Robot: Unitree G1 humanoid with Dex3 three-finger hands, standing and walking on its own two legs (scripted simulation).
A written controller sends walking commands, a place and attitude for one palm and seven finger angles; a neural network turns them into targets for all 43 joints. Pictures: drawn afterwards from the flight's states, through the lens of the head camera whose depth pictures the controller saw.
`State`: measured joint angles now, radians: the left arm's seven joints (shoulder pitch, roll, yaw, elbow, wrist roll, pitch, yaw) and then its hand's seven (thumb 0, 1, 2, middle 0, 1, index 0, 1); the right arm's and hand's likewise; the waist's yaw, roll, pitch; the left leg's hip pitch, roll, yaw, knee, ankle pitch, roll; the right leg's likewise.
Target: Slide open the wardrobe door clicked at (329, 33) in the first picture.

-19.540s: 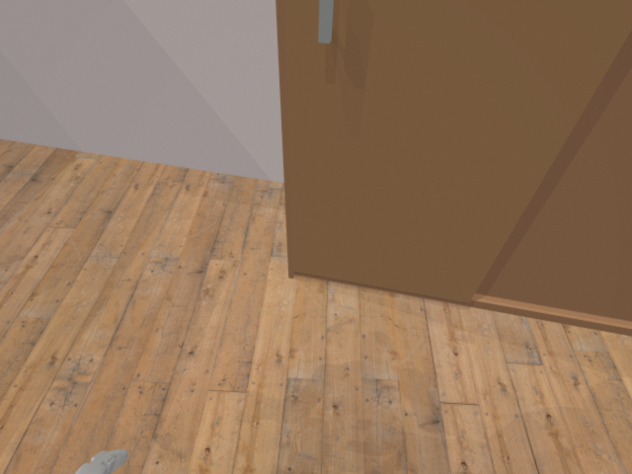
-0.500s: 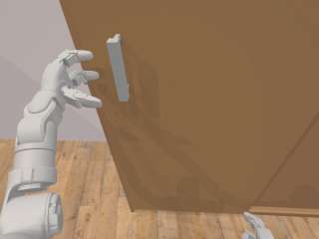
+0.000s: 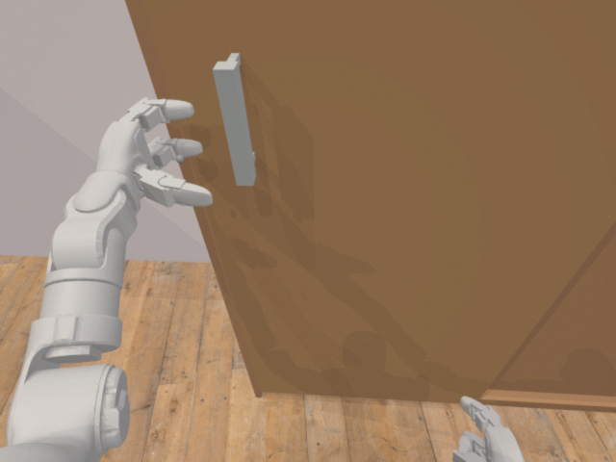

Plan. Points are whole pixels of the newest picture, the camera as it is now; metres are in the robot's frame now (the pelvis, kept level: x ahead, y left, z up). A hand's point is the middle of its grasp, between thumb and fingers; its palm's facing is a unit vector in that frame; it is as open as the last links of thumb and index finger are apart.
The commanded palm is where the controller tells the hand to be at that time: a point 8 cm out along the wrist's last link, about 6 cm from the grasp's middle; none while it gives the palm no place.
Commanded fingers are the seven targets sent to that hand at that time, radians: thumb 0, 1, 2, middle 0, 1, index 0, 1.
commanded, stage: move the hooked fingers beside the handle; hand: left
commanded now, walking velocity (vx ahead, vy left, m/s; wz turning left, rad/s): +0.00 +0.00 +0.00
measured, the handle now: (240, 121) +0.47 +0.11 +0.24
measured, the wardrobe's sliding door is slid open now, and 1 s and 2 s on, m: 0.00 0.00 0.00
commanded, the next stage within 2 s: none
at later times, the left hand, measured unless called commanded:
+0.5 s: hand (158, 141) +0.38 +0.19 +0.26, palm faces +0.04 -1.00 -0.03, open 14.0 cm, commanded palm +0.36 +0.22 +0.24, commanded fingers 0.00 -0.50 0.30 -0.30 -1.20 -0.30 -1.20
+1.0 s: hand (168, 165) +0.39 +0.19 +0.23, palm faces +0.00 -1.00 -0.03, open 14.0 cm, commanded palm +0.36 +0.23 +0.24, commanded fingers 0.00 -0.50 0.30 -0.30 -1.20 -0.30 -1.20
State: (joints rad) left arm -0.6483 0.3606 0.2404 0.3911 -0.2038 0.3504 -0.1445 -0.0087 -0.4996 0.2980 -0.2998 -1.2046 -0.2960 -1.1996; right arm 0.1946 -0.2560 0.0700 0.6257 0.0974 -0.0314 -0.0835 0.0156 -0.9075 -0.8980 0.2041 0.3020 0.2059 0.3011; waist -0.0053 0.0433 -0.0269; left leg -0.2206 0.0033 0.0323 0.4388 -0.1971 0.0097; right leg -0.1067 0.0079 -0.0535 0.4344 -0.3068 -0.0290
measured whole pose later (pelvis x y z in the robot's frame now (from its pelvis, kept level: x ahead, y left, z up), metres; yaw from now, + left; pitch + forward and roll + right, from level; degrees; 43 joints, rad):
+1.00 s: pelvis +0.00 +0.00 +0.00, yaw +0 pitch -1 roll +0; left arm -0.62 0.40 0.25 0.42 -0.23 0.40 -0.21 -0.01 -0.50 0.30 -0.30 -1.20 -0.30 -1.20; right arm 0.23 -0.28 0.06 0.63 0.11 0.00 -0.08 0.02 -0.91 -0.90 0.20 0.30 0.21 0.30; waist 0.00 0.06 -0.06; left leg -0.21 0.01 0.03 0.43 -0.20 0.01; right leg -0.10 0.01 -0.05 0.41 -0.29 -0.03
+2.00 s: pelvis +0.01 +0.00 +0.00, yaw -1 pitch -1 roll +0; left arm -0.68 0.39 0.27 0.42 -0.20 0.39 -0.15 -0.01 -0.50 0.30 -0.30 -1.20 -0.30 -1.20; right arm 0.21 -0.26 0.07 0.63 0.10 0.01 -0.08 0.02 -0.91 -0.90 0.20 0.30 0.21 0.30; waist -0.01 0.04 -0.06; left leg -0.20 0.01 0.04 0.42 -0.20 0.00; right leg -0.08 0.02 -0.04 0.39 -0.29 -0.03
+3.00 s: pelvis +0.01 +0.00 +0.00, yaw +0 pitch -1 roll +0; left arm -0.64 0.34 0.25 0.32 -0.22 0.33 -0.17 -0.01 -0.50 0.30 -0.30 -1.20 -0.30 -1.20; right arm 0.23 -0.27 0.06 0.65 0.10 -0.01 -0.08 0.02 -0.91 -0.90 0.20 0.30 0.20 0.30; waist 0.01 0.04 -0.05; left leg -0.20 0.01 0.03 0.43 -0.21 0.01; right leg -0.08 0.02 -0.05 0.40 -0.30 -0.03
